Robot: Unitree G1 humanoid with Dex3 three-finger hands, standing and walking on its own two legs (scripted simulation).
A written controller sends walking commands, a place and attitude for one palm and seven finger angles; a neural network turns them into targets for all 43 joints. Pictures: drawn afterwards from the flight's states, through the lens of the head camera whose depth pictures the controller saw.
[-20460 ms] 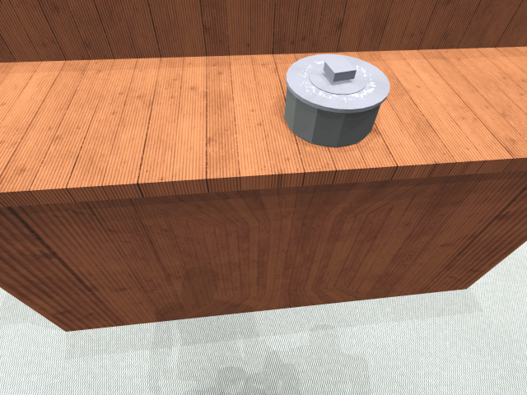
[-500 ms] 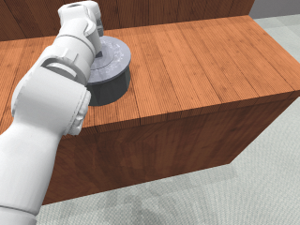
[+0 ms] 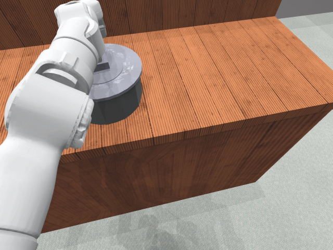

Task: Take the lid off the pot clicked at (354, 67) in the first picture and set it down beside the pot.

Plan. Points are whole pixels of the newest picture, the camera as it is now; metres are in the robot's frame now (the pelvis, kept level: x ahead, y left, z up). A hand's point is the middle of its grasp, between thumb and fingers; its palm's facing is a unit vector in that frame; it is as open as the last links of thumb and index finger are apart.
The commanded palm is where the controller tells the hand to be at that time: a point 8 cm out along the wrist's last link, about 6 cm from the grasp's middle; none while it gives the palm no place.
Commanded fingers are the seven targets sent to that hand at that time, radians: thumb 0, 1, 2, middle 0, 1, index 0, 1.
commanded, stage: raise the hand to come down again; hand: left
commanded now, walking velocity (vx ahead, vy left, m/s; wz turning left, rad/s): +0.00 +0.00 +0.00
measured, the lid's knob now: (97, 61) +0.54 +0.08 +0.16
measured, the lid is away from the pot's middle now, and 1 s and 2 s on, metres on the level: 0.01 0.01 0.01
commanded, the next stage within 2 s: move the open hand above the knob in 0.60 s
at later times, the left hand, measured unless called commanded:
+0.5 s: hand (85, 39) +0.51 +0.08 +0.24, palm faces -0.29 -0.11 -0.95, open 10.5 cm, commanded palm +0.53 +0.08 +0.29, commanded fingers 0.00 -0.21 1.15 -0.69 -0.27 -0.69 -0.27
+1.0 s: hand (86, 38) +0.51 +0.08 +0.24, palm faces -0.28 -0.12 -0.95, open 10.5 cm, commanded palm +0.53 +0.08 +0.29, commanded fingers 0.00 -0.20 1.14 -0.68 -0.29 -0.68 -0.29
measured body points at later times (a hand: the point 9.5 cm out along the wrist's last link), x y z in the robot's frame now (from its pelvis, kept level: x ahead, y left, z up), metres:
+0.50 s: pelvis -0.01 +0.00 +0.00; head +0.05 -0.02 +0.45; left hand +0.52 +0.09 +0.29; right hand +0.00 -0.27 -0.14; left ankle +0.01 +0.08 -0.73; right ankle -0.06 -0.08 -0.73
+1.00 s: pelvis -0.01 +0.01 +0.00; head +0.04 -0.01 +0.45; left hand +0.52 +0.09 +0.29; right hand -0.05 -0.26 -0.14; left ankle +0.01 +0.08 -0.73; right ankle -0.06 -0.08 -0.73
